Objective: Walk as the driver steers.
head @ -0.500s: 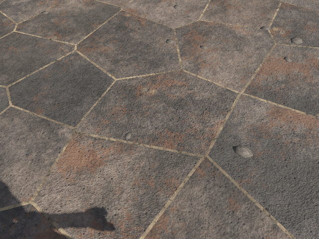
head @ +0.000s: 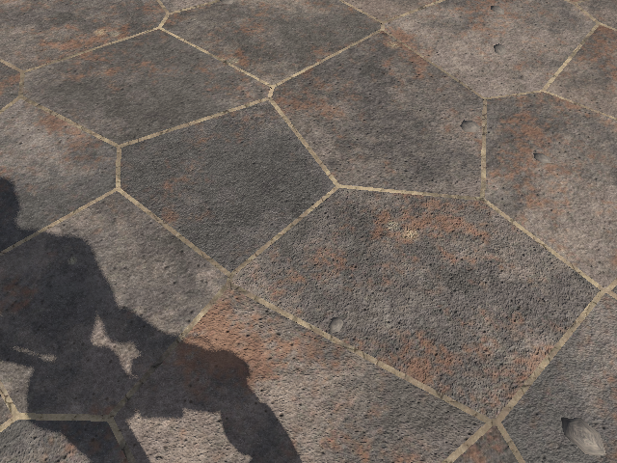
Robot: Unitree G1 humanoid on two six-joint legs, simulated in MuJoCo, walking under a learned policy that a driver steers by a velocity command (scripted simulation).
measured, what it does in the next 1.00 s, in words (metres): walks ahead, turning right: right foot, then left foot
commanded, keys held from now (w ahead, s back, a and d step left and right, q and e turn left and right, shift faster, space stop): w+e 1.00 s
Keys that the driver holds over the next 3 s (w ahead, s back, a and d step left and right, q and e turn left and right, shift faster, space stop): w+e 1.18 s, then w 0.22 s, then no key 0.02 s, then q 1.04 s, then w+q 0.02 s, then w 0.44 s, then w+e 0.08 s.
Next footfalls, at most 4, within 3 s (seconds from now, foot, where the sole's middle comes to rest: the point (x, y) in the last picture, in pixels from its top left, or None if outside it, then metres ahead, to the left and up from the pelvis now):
0.30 right None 0.34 -0.13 -0.78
0.80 left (319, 379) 0.66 -0.02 -0.78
1.32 right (455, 334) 0.78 -0.36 -0.78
1.84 left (431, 259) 1.00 -0.33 -0.78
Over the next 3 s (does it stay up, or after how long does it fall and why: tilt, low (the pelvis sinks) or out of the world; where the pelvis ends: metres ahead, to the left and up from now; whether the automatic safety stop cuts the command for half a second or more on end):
stays up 0.99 -0.36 0.00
